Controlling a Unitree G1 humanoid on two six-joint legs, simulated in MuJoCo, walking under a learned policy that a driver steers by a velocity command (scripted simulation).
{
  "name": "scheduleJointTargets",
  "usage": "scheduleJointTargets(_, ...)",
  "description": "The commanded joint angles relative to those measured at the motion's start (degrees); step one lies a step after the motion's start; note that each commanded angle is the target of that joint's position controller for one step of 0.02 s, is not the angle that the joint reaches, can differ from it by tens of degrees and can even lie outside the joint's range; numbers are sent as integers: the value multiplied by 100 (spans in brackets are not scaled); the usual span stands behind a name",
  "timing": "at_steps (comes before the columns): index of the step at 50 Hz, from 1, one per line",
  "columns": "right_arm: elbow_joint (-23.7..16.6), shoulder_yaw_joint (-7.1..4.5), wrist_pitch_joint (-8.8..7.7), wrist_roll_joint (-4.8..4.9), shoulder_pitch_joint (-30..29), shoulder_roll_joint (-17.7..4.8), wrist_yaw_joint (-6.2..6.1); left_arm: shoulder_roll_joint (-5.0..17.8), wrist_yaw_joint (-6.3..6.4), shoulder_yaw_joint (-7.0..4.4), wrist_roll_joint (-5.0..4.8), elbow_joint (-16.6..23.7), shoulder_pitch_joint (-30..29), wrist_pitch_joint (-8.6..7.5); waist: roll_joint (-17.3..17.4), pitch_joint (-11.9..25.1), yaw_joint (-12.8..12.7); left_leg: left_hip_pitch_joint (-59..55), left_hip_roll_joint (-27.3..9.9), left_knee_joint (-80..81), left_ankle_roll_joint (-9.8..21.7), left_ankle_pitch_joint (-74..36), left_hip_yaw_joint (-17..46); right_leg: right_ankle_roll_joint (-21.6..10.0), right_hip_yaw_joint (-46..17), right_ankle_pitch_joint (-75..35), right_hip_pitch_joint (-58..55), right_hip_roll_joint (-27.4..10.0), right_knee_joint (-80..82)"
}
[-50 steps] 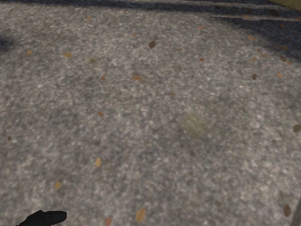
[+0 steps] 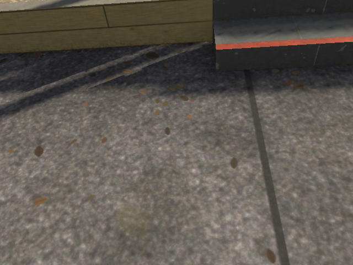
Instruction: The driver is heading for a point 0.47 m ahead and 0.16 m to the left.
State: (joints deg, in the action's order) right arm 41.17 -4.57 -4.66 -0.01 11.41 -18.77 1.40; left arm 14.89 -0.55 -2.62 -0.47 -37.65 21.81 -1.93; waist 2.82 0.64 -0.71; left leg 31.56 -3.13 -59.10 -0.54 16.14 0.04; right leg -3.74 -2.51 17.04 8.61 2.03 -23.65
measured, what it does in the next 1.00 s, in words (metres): walks ahead: left foot, then right foot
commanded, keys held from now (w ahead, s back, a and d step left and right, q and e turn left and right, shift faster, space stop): w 0.10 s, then w+q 0.36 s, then no key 0.54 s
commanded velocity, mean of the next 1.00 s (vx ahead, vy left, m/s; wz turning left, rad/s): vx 0.32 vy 0.00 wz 0.09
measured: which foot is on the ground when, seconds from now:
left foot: up 0.00-0.30, down 0.32-0.76, up 0.78-1.00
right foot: down 0.00-0.34, up 0.36-0.74, down 0.76-1.00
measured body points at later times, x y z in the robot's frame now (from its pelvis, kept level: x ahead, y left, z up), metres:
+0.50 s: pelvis +0.28 +0.03 -0.01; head +0.31 +0.04 +0.44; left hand +0.38 +0.31 -0.11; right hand +0.41 -0.23 -0.12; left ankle +0.32 +0.11 -0.74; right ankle +0.26 -0.12 -0.66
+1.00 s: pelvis +0.46 +0.00 -0.01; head +0.48 +0.00 +0.44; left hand +0.57 +0.26 -0.12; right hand +0.60 -0.25 -0.14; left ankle +0.42 +0.15 -0.73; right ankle +0.56 -0.08 -0.74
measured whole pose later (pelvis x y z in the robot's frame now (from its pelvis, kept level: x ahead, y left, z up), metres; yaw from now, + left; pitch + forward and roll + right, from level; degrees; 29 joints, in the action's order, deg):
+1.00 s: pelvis +0.46 +0.00 -0.01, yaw +10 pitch +0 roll +0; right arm 46.6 -2.1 2.6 -0.1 12.6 -15.8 -1.6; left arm 11.7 -0.4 -0.5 1.4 -41.6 8.2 -1.3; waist 1.3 -2.5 0.2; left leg 17.8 -1.7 -39.5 -3.7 22.0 3.7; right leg -2.0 -0.4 6.9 21.3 2.2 -28.1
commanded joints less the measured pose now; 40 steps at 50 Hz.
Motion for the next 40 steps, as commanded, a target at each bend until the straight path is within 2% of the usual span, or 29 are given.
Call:
scheduleJointTargets(1,-456,-65,-171,-54,-710,-395,56,928,124,-230,38,331,-147,-137,-890,-311,-87,1366,-90,641,-167,-1003,78,-941,-1365,-1407,-836,-1263,1316)
scheduleJointTargets(3,-481,33,-148,-15,-992,-185,69,967,173,-237,13,186,5,-139,-837,-346,-193,1020,26,1444,-233,-1541,-1,-806,-976,-1800,-648,-1100,1293)
scheduleJointTargets(5,-564,96,-148,38,-1358,-92,111,1020,195,-248,-4,29,193,-149,-896,-445,-347,697,130,2108,-230,-1985,-53,-739,-836,-1754,-465,-1069,1337)
scheduleJointTargets(8,-649,136,-151,128,-1703,-103,204,1077,176,-257,-35,-190,372,-182,-893,-670,-473,565,136,2651,-59,-2238,-103,-735,-747,-1562,-566,-1270,1461)
scheduleJointTargets(11,-712,144,-173,145,-1788,-161,290,1074,166,-262,-44,-385,419,-172,-866,-770,-419,613,141,2958,268,-1976,-121,-648,-602,-2126,-1071,-1520,1313)
scheduleJointTargets(12,-698,129,-176,134,-1692,-204,308,1096,173,-269,-35,-419,383,-158,-869,-679,-343,465,210,3007,382,-1792,-176,-585,-498,-2759,-1253,-1544,1126)
scheduleJointTargets(13,-656,90,-166,115,-1496,-289,303,1156,187,-284,-16,-435,341,-141,-920,-458,-226,139,366,2977,498,-1554,-289,-517,-380,-3843,-1426,-1522,800)
scheduleJointTargets(14,-574,25,-140,99,-1145,-414,275,1227,209,-303,11,-443,315,-107,-1006,-102,-43,-361,579,2878,630,-1283,-442,-448,-259,-5107,-1585,-1473,276)
scheduleJointTargets(15,-391,-80,-108,93,-411,-593,230,1235,231,-292,39,-429,224,-51,-947,401,364,-1322,818,2953,810,-1283,-605,-319,-9,-6103,-1502,-1295,-713)
scheduleJointTargets(16,-236,-158,-64,103,432,-775,167,1190,262,-254,92,-357,203,-44,-771,931,755,-2902,520,2804,1034,-1507,-138,-128,114,-5677,-526,-1162,-1979)
scheduleJointTargets(17,-211,-306,-45,26,1170,-1368,126,655,203,-90,150,-173,820,-126,590,1929,576,-5304,-1109,2850,2134,-721,2754,360,260,-2711,1825,-334,-4591)
scheduleJointTargets(18,-101,-208,-49,153,1286,-955,149,646,136,-19,138,-230,710,-279,972,2440,633,-5824,-1626,3966,2429,150,4751,445,-403,1273,2775,307,-5554)
scheduleJointTargets(19,-147,-143,-19,162,938,-757,97,1026,51,-117,-103,-11,16,-411,632,1490,718,-5185,-1472,4197,2097,763,4141,370,-665,1049,3405,-74,-5836)
scheduleJointTargets(20,-243,-118,9,121,608,-685,57,1047,24,-83,-168,144,-469,-514,104,825,627,-4256,-1264,4342,1885,641,3465,273,-558,638,3427,-347,-5501)
scheduleJointTargets(21,-285,-81,20,71,336,-599,39,985,36,-82,-63,206,-727,-570,-321,272,413,-3319,-1045,4493,1799,82,2977,266,-443,390,3292,-527,-4968)
scheduleJointTargets(22,-349,-36,1,0,175,-496,18,984,61,-118,41,200,-693,-555,-319,85,189,-2716,-834,4633,1737,-421,2616,284,-436,170,2944,-699,-4559)
scheduleJointTargets(23,-413,-28,8,-21,56,-476,-2,927,65,-114,85,193,-575,-514,-142,14,37,-2318,-693,4761,1767,-694,2470,349,-407,93,2702,-738,-4356)
scheduleJointTargets(24,-432,-23,4,-8,-54,-454,-26,852,78,-100,107,150,-441,-456,-24,-51,-70,-2039,-663,4815,1806,-1440,2210,458,-310,87,2577,-774,-4144)
scheduleJointTargets(26,-340,-22,-32,-11,-60,-516,-64,705,127,-50,171,136,-415,-363,-18,-107,-151,-1483,-569,4717,1804,-3407,1481,703,-74,-62,2284,-722,-3533)
scheduleJointTargets(27,-291,-36,-40,-11,-50,-578,-86,604,148,-10,200,178,-548,-353,-7,-98,-126,-1289,-431,4649,1710,-3995,1139,780,31,-401,2113,-660,-3087)
scheduleJointTargets(28,-243,-39,-27,6,-31,-594,-104,496,152,30,217,196,-696,-355,18,-23,-66,-1159,-233,4552,1555,-4139,831,807,102,-869,1856,-589,-2609)
scheduleJointTargets(30,-83,-39,44,70,287,-596,-143,412,125,56,179,242,-1124,-371,60,176,207,-1318,-78,4397,1314,-3815,672,808,139,-1957,1567,-385,-1767)
scheduleJointTargets(33,88,-10,160,97,525,-587,-186,508,56,10,99,315,-1478,-386,175,251,371,-1818,-288,4140,1173,-3050,963,691,-39,-2466,1462,-281,-1026)
scheduleJointTargets(35,130,6,212,66,502,-566,-198,694,28,-83,139,340,-1477,-403,224,289,302,-2171,-476,3749,1061,-2818,1254,519,-159,-2181,1389,-280,-709)
scheduleJointTargets(36,136,21,234,59,421,-531,-202,745,24,-125,167,303,-1342,-417,213,302,177,-2252,-475,3475,975,-2743,1328,411,-139,-2161,1199,-264,-481)
scheduleJointTargets(37,136,56,249,58,360,-421,-205,754,29,-150,211,219,-1109,-442,156,329,31,-2229,-317,3107,842,-2646,1300,289,-83,-2496,802,-271,-129)
scheduleJointTargets(38,104,114,229,-23,525,-242,-197,976,65,-190,278,234,-943,-475,-223,575,45,-2020,49,2474,593,-2106,1154,89,-450,-4267,89,-753,-114)
scheduleJointTargets(39,181,223,180,-86,1315,48,-179,1137,91,-182,382,322,-837,-442,-1187,1251,313,-1109,510,1392,250,-63,936,-670,-1497,-6037,-1351,-1809,-507)
scheduleJointTargets(40,305,255,226,-9,1565,-40,-183,635,65,-93,296,183,-563,-340,-1742,1797,124,-783,572,460,-52,2122,760,-1273,-2300,-5831,-1632,-2381,-386)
